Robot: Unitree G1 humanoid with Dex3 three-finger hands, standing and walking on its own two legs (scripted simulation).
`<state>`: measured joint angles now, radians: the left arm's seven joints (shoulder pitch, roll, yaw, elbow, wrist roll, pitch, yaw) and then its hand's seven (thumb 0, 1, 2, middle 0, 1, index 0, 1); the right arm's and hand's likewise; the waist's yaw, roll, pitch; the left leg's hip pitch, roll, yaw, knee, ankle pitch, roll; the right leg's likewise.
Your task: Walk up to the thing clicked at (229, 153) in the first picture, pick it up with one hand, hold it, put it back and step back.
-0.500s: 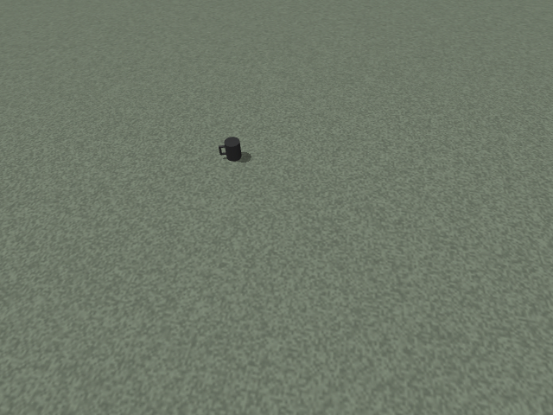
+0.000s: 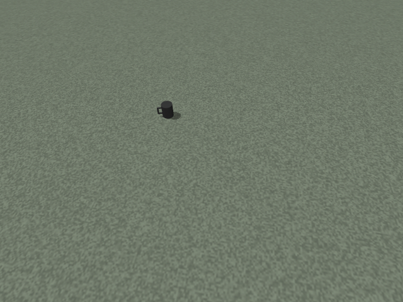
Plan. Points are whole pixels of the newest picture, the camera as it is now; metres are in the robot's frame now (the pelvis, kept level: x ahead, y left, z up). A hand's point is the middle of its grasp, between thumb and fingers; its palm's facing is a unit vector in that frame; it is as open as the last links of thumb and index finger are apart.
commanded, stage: stand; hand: left
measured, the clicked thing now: (165, 110) +1.49 +0.29 -0.73
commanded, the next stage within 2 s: walk up in 0.62 s
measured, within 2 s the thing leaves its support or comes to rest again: neither
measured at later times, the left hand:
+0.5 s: hand out of the picture +0.08 +0.25 -0.16, palm faces -0.03 -0.94 -0.35, open 7.4 cm
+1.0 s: hand out of the picture +0.07 +0.29 -0.15, palm faces +0.05 -0.92 -0.39, open 7.4 cm
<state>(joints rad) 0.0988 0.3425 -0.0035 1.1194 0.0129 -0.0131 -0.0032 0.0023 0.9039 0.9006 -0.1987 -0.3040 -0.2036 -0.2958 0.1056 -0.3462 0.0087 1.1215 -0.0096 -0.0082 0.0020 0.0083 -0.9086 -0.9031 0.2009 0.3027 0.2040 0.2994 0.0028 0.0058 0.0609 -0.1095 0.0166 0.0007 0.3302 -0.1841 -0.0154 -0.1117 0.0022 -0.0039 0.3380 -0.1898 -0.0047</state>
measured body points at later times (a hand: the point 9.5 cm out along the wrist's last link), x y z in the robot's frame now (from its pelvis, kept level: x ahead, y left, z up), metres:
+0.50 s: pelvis +0.00 +0.00 +0.00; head +0.01 +0.00 +0.45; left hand +0.08 +0.30 -0.13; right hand +0.08 -0.30 -0.14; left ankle +0.00 +0.13 -0.75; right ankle +0.00 -0.12 -0.75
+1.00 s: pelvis +0.09 +0.01 -0.01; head +0.11 +0.00 +0.44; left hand +0.07 +0.34 -0.12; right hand +0.19 -0.31 -0.13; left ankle +0.15 +0.14 -0.72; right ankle +0.00 -0.12 -0.75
